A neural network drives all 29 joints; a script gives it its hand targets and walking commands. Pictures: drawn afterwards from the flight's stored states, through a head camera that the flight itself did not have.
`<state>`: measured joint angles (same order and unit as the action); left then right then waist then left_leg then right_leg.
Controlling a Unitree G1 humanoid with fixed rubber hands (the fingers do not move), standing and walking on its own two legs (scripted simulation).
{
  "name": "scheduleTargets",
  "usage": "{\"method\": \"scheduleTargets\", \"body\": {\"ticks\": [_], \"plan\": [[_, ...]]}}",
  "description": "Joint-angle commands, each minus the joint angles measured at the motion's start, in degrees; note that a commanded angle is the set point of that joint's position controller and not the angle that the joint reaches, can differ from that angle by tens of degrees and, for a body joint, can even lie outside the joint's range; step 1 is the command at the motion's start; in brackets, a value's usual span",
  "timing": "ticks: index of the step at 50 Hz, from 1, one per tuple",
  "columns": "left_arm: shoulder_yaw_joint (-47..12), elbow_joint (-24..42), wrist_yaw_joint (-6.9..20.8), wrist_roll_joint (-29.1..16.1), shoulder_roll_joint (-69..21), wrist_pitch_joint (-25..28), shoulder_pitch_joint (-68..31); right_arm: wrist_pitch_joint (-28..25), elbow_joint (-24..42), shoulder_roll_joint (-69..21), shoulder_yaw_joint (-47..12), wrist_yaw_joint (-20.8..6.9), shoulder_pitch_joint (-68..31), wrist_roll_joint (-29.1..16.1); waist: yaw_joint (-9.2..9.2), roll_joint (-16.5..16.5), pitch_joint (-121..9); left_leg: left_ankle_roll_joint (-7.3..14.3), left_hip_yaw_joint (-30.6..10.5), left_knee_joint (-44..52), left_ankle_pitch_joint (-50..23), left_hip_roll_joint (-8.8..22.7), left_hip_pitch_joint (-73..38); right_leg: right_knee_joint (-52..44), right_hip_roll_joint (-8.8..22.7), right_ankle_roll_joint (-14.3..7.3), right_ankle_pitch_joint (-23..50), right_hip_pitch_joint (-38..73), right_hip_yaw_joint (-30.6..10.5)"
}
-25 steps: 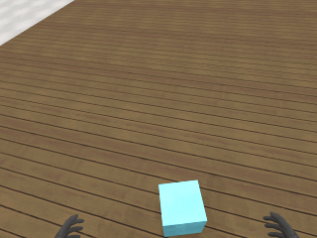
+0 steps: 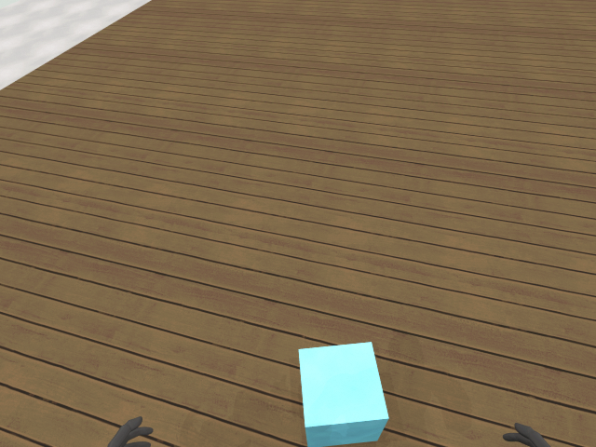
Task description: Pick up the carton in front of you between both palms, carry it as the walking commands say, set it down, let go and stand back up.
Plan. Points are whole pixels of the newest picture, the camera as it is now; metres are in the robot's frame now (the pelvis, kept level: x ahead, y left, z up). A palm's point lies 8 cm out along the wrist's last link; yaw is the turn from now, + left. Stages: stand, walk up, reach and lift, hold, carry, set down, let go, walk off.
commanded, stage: stand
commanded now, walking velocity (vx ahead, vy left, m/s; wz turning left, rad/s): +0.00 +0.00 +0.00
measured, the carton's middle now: (339, 396) +0.38 -0.05 -0.64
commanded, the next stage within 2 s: none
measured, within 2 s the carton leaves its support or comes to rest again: neither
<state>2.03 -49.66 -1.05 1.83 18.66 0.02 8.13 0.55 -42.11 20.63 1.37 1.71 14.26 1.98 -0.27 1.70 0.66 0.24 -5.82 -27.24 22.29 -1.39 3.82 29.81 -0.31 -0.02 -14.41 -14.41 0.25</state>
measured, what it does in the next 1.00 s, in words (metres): stands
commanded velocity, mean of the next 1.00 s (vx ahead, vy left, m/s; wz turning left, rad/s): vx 0.00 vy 0.00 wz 0.00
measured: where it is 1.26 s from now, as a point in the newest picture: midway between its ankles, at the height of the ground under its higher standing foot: outside the picture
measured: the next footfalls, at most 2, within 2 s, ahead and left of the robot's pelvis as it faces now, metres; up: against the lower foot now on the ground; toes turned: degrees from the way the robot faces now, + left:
none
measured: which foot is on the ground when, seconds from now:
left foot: down 0.00-1.00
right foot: down 0.00-1.00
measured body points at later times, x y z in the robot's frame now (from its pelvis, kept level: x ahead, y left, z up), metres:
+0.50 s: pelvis -0.02 -0.01 +0.01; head -0.02 -0.01 +0.46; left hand +0.08 +0.30 -0.10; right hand +0.07 -0.31 -0.11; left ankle -0.08 +0.13 -0.73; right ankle +0.02 -0.12 -0.73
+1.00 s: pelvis -0.03 -0.01 +0.01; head -0.03 -0.02 +0.46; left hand +0.07 +0.31 -0.10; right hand +0.06 -0.32 -0.11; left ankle -0.08 +0.13 -0.73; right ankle +0.02 -0.12 -0.73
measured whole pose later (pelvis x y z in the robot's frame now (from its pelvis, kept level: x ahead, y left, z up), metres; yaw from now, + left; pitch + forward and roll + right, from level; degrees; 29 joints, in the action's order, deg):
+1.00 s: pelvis -0.03 -0.01 +0.01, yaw +0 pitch -3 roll +0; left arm 0.4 -60.1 -0.4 0.7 21.7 0.5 5.8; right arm -0.4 -53.9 22.6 0.1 0.9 11.8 1.1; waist -0.9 1.0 1.8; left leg -0.5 -5.7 -21.5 17.2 -1.1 1.8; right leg 23.8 -0.3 -0.5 -9.1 -12.2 0.1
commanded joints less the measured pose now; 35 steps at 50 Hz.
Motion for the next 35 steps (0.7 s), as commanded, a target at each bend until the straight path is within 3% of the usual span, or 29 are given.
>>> {"method": "scheduleTargets", "body": {"ticks": [1, 18, 35], "plan": [[1.9, 2.2, -0.2, -0.1, 9.0, 0.7, -1.9, -0.8, 2.4, 8.6, 2.0, 0.2, -0.1, 0.0, -0.08, -1.0, -2.0, 0.1, -2.5, 4.7, -19.7, 4.9, 8.4, -2.7, 5.1, -2.3, 16.4, 9.4, -5.3], [1.1, -3.0, 0.2, -0.5, 10.9, 0.9, -2.8, -1.3, -3.0, 9.8, 1.3, -0.2, -0.8, -0.4, -0.46, -1.4, 0.1, 0.5, -3.2, 8.0, -13.5, 5.2, 8.4, -6.6, 5.8, -2.1, 10.8, 9.3, -6.7], [0.4, -6.6, 0.4, -0.9, 12.3, 1.0, -3.8, -1.5, -7.3, 10.8, 0.9, -0.4, -1.8, -0.7, -0.66, -1.5, 0.4, 0.6, -3.5, 9.5, -12.5, 5.6, 7.7, -8.4, 6.2, -2.1, 9.4, 9.3, -7.4]]}}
